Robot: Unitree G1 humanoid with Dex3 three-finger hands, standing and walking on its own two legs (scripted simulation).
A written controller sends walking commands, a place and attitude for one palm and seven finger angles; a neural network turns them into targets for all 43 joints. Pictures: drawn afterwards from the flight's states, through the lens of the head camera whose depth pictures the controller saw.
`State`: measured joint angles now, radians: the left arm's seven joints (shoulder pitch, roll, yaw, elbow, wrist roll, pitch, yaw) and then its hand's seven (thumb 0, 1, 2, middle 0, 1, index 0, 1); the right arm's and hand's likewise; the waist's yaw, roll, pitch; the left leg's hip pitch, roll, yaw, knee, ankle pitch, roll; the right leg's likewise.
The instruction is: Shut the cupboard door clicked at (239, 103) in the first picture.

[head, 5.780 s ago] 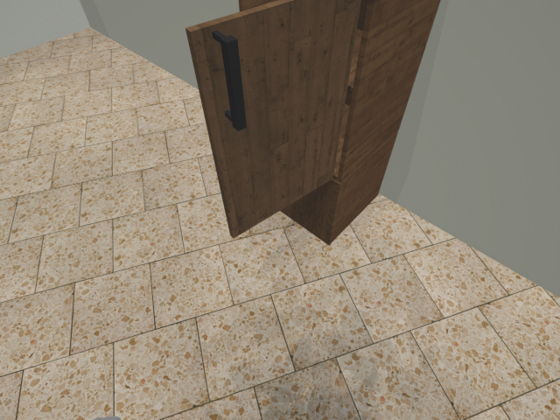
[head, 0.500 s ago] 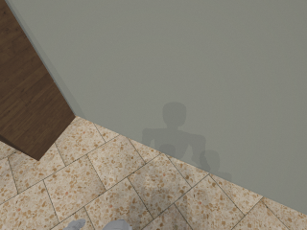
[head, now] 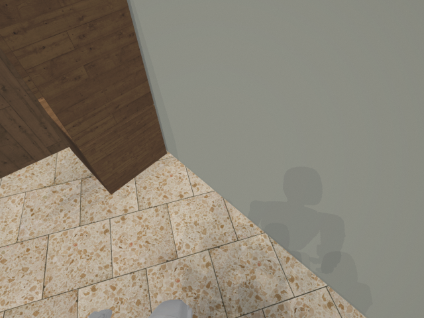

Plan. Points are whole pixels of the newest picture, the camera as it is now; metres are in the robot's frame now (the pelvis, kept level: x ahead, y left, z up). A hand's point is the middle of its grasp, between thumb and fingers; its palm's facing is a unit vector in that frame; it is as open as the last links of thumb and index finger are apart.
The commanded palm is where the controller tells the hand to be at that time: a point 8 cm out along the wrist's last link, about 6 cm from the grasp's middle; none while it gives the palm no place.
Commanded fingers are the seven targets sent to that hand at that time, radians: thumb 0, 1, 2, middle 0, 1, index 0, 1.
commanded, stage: turn to face it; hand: left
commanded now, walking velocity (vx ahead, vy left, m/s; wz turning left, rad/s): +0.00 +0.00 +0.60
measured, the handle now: out of the picture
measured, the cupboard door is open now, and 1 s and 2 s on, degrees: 80 80 80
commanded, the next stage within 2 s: take the last steps up to it in 0.94 s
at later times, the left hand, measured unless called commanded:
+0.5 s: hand out of the picture +0.07 +0.23 -0.15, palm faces +0.30 -0.91 -0.30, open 7.4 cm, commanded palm none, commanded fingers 0.00 0.90 0.90 -0.20 -0.30 -0.20 -0.30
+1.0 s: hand out of the picture -0.05 +0.21 -0.17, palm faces +0.55 -0.80 -0.25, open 7.4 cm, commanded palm none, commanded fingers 0.00 0.90 0.90 -0.20 -0.30 -0.20 -0.30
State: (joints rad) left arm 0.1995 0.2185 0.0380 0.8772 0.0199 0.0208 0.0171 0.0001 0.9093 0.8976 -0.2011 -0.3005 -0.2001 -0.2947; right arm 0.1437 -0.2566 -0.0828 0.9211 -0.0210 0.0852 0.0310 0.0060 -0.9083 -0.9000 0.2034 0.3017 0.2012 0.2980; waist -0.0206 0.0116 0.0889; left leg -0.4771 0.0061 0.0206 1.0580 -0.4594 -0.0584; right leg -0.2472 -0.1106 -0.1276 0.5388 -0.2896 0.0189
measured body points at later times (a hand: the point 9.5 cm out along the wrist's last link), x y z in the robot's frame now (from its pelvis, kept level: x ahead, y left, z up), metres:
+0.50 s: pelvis +0.02 -0.01 -0.01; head +0.06 -0.01 +0.44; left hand +0.06 +0.28 -0.13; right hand +0.15 -0.24 -0.16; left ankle +0.00 +0.12 -0.74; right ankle +0.06 -0.14 -0.74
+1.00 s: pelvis +0.02 +0.00 +0.00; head +0.06 +0.04 +0.44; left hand -0.08 +0.25 -0.15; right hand +0.24 -0.15 -0.14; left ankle -0.03 +0.10 -0.74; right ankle +0.07 -0.14 -0.69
